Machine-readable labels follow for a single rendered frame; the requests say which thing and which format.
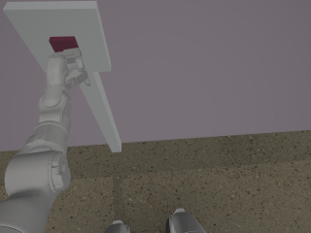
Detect button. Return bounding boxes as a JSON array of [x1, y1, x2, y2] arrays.
[[49, 36, 82, 55]]

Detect robot left forearm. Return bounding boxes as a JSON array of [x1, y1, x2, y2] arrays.
[[4, 84, 72, 195]]

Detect robot right thigh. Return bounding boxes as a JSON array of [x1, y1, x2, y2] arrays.
[[169, 212, 206, 233]]

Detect robot left hand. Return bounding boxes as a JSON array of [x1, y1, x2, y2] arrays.
[[46, 48, 90, 92]]

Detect panel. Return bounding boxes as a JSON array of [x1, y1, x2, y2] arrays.
[[3, 1, 121, 152]]

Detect robot right shin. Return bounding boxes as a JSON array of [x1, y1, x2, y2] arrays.
[[173, 208, 185, 215]]

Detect robot left upper arm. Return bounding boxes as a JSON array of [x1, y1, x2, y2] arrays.
[[0, 150, 71, 233]]

